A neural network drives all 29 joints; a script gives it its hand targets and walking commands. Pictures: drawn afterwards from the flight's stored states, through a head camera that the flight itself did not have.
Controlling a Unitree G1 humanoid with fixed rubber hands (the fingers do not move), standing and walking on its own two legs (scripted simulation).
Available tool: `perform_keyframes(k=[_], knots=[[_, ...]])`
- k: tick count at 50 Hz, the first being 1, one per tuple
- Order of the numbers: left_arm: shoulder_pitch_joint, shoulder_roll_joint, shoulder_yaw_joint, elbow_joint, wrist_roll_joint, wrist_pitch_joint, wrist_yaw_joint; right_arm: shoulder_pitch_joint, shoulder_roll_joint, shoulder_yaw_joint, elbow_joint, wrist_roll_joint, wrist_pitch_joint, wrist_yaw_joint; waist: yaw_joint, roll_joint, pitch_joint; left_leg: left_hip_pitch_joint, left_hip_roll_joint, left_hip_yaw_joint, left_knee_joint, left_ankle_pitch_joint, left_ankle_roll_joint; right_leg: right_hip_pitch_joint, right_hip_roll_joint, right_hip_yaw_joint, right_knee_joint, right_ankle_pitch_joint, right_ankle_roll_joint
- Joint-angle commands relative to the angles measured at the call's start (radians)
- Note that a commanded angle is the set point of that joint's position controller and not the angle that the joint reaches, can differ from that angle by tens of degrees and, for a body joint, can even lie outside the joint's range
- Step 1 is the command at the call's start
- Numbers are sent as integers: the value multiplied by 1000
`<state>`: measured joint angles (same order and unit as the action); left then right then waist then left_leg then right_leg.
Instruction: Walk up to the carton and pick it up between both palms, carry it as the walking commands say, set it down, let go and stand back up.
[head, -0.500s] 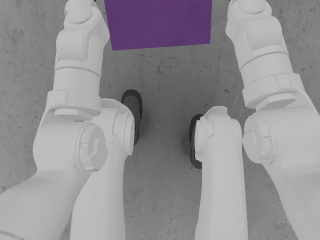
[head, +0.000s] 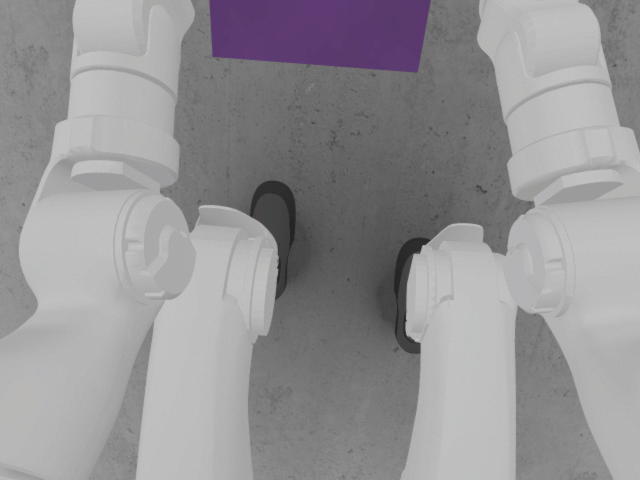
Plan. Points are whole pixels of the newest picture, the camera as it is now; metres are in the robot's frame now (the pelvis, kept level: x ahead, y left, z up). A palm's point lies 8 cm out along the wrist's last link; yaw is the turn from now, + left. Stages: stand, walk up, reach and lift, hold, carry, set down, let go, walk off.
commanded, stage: set down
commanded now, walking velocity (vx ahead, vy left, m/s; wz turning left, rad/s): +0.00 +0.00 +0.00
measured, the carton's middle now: out of the picture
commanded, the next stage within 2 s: none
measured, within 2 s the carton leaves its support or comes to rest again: neither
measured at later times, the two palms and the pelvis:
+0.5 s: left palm out of the picture +0.57 +0.18 -0.21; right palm out of the picture +0.56 -0.10 -0.25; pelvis +0.01 +0.00 -0.03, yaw +0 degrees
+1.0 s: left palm out of the picture +0.58 +0.18 -0.22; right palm out of the picture +0.56 -0.11 -0.26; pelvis +0.02 +0.00 -0.03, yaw +0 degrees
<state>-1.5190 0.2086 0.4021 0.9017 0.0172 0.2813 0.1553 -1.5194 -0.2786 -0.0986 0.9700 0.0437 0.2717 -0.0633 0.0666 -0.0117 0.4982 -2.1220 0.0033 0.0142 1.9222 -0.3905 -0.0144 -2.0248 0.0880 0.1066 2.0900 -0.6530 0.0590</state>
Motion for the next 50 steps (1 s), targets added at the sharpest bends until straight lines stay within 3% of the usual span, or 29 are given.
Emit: perform_keyframes(k=[1, 2, 3, 5, 6, 8, 9, 11, 14, 18, 19, 22, 23, 30, 31, 33, 34, 36, 37, 39, 40, 41, 42, 44, 45, 47, 48, 49, 50], knots=[[-440, -1007, -290, 9, -97, -7, -296, -783, 733, 303, -346, 80, -118, 261, 72, -93, -1536, 911, -106, -9, 62, 361, 19, 185, 34, -167, -177, 230, -66], [-406, -1039, -295, 22, -100, -2, -295, -771, 718, 299, -334, 74, -116, 262, 45, -86, -1541, 928, -105, -18, 69, 379, 16, 192, 35, -176, -168, 247, -70], [-393, -1024, -279, 36, -81, -3, -297, -743, 745, 286, -314, 79, -117, 271, 73, -84, -1506, 919, -113, -22, 63, 369, 20, 145, 39, -172, -167, 227, -70], [-434, -1050, -316, -2, -125, -12, -291, -813, 700, 331, -392, 102, -129, 265, 42, -78, -1599, 995, -109, -31, 96, 426, 15, 168, 30, -182, -138, 266, -69], [-487, -1029, -343, -56, -149, -21, -281, -856, 706, 364, -455, 126, -143, 260, 57, -76, -1683, 1038, -102, -42, 117, 487, 17, 162, 30, -169, -133, 294, -75], [-448, -1024, -335, -19, -158, -18, -278, -864, 674, 371, -466, 135, -152, 258, 31, -63, -1681, 1068, -102, -47, 128, 511, 14, 180, 22, -174, -116, 320, -79], [-430, -1043, -340, 0, -161, -15, -275, -917, 657, 378, -519, 152, -157, 252, 46, -44, -1708, 1097, -99, -44, 139, 552, 13, 173, 18, -167, -119, 333, -78], [-414, -1010, -305, 16, -147, -8, -272, -900, 657, 407, -507, 168, -156, 249, 64, -73, -1690, 1087, -99, -40, 146, 558, 12, 190, 16, -170, -100, 345, -70], [-385, -1063, -299, 76, -160, -5, -280, -909, 616, 389, -502, 151, -158, 253, 26, -100, -1641, 993, -101, -49, 158, 503, 25, 192, 14, -180, -91, 315, -69], [-342, -1036, -252, 98, -143, -12, -285, -892, 683, 406, -482, 150, -153, 257, 81, -159, -1582, 932, -104, -21, 154, 474, 28, 235, 13, -173, -96, 321, -61], [-354, -1040, -254, 106, -133, -10, -289, -883, 668, 392, -472, 141, -151, 258, 65, -155, -1543, 897, -110, -23, 154, 460, 29, 219, 18, -175, -89, 329, -59], [-339, -1045, -243, 114, -122, -12, -297, -866, 680, 367, -411, 140, -146, 262, 79, -119, -1482, 879, -98, -15, 155, 446, 28, 155, 16, -162, -110, 278, -66], [-340, -1039, -245, 124, -115, -11, -301, -854, 669, 356, -394, 125, -142, 266, 63, -125, -1427, 822, -102, -27, 156, 400, 33, 131, 17, -169, -78, 263, -68], [-295, -995, -202, 163, -104, -19, -317, -838, 645, 357, -397, 105, -142, 269, 70, -175, -1365, 749, -105, -13, 163, 368, 34, 167, 10, -168, -91, 257, -54], [-298, -1004, -196, 186, -101, -19, -316, -836, 683, 377, -403, 105, -141, 271, 89, -184, -1372, 752, -103, -3, 173, 389, 34, 184, 10, -152, -100, 275, -61], [-306, -1012, -217, 173, -110, -20, -317, -821, 675, 382, -403, 108, -144, 267, 80, -169, -1372, 769, -105, -11, 173, 404, 31, 173, 12, -157, -91, 275, -63], [-307, -984, -209, 174, -97, -21, -317, -795, 688, 359, -348, 101, -142, 270, 98, -161, -1332, 739, -100, -10, 169, 386, 32, 147, 6, -142, -96, 272, -70], [-271, -1014, -182, 210, -77, -21, -323, -728, 690, 326, -306, 72, -136, 276, 59, -160, -1269, 695, -103, -8, 164, 361, 32, 130, 11, -156, -94, 265, -65], [-265, -977, -190, 188, -80, -28, -323, -747, 673, 330, -318, 94, -142, 278, 93, -149, -1286, 730, -103, -7, 168, 380, 37, 108, 8, -157, -86, 255, -55], [-265, -1002, -185, 203, -63, -24, -326, -695, 687, 317, -278, 75, -132, 283, 84, -123, -1247, 720, -105, -11, 161, 375, 29, 90, 8, -149, -89, 243, -72], [-249, -1006, -198, 216, -74, -27, -324, -709, 663, 318, -308, 75, -141, 284, 60, -132, -1247, 723, -103, -22, 172, 392, 35, 70, 9, -160, -86, 248, -64], [-255, -982, -178, 201, -66, -32, -326, -731, 681, 335, -321, 79, -139, 280, 88, -152, -1248, 680, -104, -6, 165, 374, 34, 93, 3, -148, -87, 254, -57], [-232, -976, -188, 212, -63, -32, -326, -722, 667, 337, -340, 72, -145, 277, 77, -156, -1258, 685, -105, -3, 172, 375, 31, 114, 5, -149, -90, 273, -60], [-217, -962, -144, 240, -42, -34, -332, -661, 719, 333, -278, 59, -134, 278, 104, -200, -1206, 632, -104, -3, 183, 366, 38, 111, 5, -134, -80, 281, -59], [-213, -973, -164, 248, -56, -37, -330, -701, 687, 324, -316, 67, -144, 277, 82, -186, -1218, 642, -108, -18, 174, 369, 45, 84, 14, -158, -70, 275, -52], [-209, -982, -145, 258, -40, -32, -346, -631, 682, 308, -247, 25, -127, 275, 77, -163, -1163, 596, -102, 14, 189, 347, 25, 98, 5, -128, -93, 263, -59], [-201, -954, -127, 291, -26, -32, -344, -645, 702, 315, -251, 26, -126, 279, 97, -200, -1156, 599, -102, 8, 175, 330, 35, 113, 0, -142, -92, 255, -51], [-203, -958, -142, 267, -33, -36, -344, -636, 701, 307, -271, 43, -133, 278, 94, -154, -1177, 601, -99, 12, 168, 343, 30, 96, 6, -135, -90, 271, -57], [-179, -946, -135, 284, -18, -37, -346, -619, 702, 304, -235, 22, -126, 278, 88, -182, -1146, 592, -100, 0, 174, 347, 34, 86, 5, -141, -86, 264, -52]])
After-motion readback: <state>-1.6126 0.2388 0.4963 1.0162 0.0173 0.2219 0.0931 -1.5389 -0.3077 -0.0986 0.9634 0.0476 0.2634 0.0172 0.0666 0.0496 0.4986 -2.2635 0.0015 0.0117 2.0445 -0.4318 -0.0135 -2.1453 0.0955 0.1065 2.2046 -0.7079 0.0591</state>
